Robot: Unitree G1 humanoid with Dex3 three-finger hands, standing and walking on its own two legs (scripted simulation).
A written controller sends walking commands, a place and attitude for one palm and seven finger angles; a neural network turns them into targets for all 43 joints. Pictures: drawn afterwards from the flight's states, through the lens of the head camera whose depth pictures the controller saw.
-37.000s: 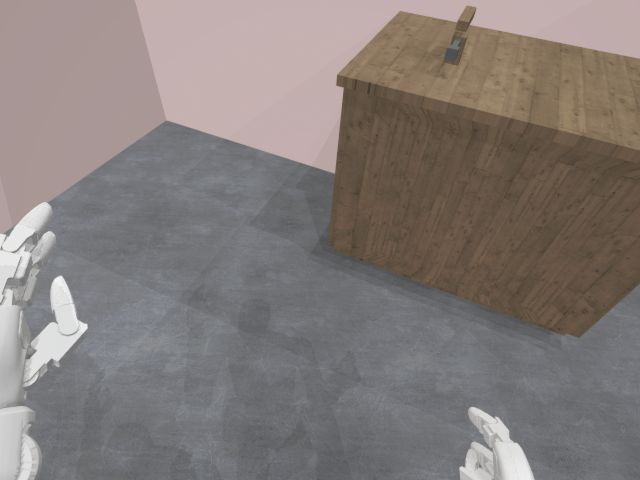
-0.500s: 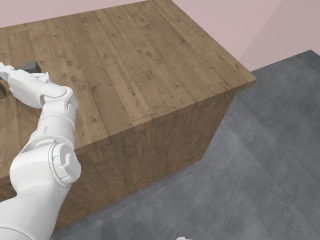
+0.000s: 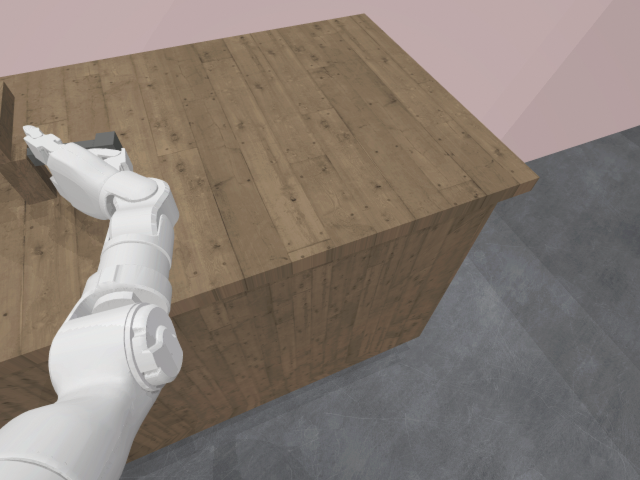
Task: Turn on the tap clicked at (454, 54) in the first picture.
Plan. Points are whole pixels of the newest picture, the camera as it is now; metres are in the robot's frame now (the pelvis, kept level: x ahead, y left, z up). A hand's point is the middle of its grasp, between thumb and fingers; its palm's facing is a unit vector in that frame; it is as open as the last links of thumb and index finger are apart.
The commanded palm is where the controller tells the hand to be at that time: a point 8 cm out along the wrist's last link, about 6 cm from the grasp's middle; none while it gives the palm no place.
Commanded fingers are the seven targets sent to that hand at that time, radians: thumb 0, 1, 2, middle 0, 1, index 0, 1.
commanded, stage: lift the hand up off the lever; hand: left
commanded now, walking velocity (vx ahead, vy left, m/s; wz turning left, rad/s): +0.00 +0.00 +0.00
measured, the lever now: (108, 147) +0.53 +0.27 +0.11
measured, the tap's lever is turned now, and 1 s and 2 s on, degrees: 80 80 80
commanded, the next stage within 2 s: draw the hand back beside the body in 1.50 s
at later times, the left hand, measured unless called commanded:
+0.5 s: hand (120, 147) +0.48 +0.22 +0.16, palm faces +0.84 -0.53 -0.12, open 7.9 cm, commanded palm +0.43 +0.24 +0.17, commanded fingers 0.00 0.90 0.90 -0.15 -0.15 -0.15 -0.15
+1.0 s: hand (109, 134) +0.48 +0.23 +0.18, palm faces +0.83 -0.55 -0.08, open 7.9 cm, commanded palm +0.42 +0.24 +0.19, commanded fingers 0.00 0.90 0.90 -0.15 -0.15 -0.15 -0.15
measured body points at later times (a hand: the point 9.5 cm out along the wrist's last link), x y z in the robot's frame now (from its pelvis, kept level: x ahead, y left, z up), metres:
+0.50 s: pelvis -0.01 -0.01 +0.01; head +0.03 -0.02 +0.45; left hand +0.43 +0.25 +0.17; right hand +0.02 -0.27 -0.13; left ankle -0.02 +0.11 -0.72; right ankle +0.00 -0.09 -0.72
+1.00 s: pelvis -0.01 -0.01 +0.01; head +0.02 -0.02 +0.46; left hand +0.43 +0.25 +0.19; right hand +0.03 -0.27 -0.13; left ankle -0.02 +0.11 -0.72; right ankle +0.00 -0.09 -0.72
